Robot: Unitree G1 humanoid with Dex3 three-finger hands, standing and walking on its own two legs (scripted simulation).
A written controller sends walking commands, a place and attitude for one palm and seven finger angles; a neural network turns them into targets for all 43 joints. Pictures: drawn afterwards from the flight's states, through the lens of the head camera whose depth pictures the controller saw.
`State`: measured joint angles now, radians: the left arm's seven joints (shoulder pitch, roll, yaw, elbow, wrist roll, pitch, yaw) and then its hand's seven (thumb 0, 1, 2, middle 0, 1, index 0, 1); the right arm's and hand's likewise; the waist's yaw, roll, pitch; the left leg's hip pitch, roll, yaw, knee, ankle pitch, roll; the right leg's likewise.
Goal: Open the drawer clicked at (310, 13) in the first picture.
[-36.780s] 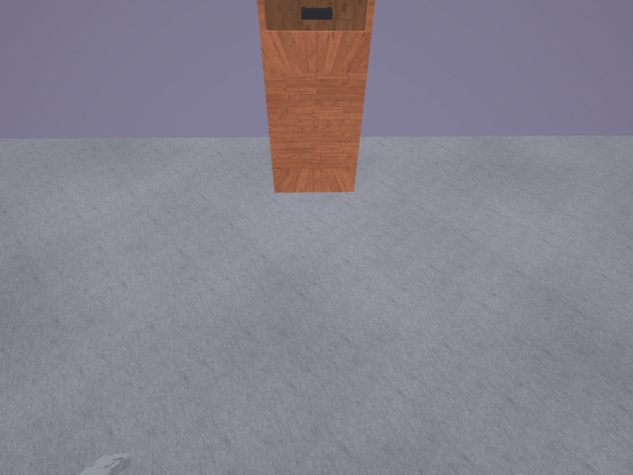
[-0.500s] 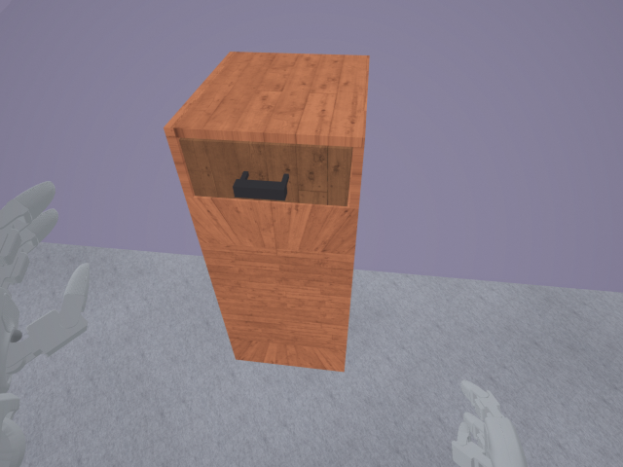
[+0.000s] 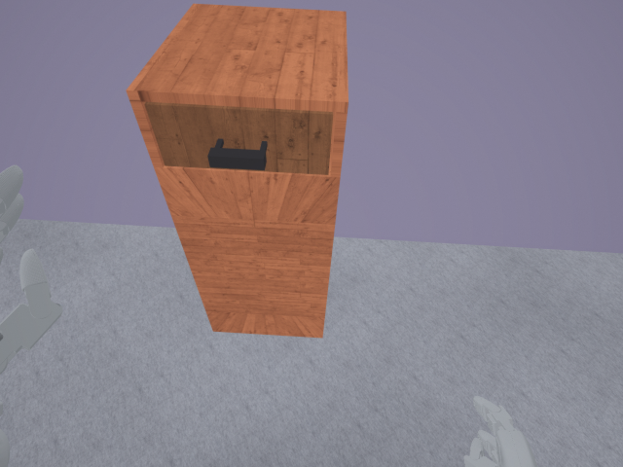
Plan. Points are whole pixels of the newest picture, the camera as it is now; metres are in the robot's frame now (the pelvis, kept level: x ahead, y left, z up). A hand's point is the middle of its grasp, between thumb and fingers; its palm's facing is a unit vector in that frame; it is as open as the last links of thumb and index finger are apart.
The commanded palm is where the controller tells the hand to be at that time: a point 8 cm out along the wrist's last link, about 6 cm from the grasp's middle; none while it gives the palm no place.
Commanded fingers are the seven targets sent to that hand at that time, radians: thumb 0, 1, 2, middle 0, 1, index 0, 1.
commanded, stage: step back with the hand held close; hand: left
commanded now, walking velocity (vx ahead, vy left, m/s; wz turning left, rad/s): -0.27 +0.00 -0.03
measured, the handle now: (239, 151) +0.63 +0.17 +0.04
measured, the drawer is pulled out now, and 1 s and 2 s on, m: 0.00 0.00 0.00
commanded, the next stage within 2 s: stop stepping back and stand still in 1.00 s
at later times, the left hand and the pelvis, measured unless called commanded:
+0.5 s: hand out of the picture +0.13 +0.25 +0.21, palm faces +0.46 -0.79 -0.40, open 7.4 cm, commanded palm +0.06 +0.30 +0.23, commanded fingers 0.00 0.90 0.90 -0.20 -0.30 -0.20 -0.30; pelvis -0.07 +0.02 -0.01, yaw +0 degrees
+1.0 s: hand out of the picture +0.03 +0.26 +0.20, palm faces +0.41 -0.79 -0.45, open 7.4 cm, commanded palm -0.04 +0.30 +0.23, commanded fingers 0.00 0.90 0.90 -0.20 -0.30 -0.20 -0.30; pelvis -0.17 +0.02 +0.00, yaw +0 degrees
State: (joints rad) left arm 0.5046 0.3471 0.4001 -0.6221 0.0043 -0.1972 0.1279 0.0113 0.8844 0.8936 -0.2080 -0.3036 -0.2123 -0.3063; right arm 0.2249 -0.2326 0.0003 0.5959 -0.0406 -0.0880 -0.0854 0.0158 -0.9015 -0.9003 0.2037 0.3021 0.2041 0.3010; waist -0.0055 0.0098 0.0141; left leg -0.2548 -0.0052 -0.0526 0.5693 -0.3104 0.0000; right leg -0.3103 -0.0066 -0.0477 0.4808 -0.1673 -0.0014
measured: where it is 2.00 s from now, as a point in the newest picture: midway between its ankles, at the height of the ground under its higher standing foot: outside the picture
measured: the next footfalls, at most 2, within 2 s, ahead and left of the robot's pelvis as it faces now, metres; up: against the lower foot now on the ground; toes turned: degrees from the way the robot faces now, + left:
right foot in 0.64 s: +0.00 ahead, -0.11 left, +0.00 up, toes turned +3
left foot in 0.86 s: -0.06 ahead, +0.13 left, +0.00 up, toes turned +4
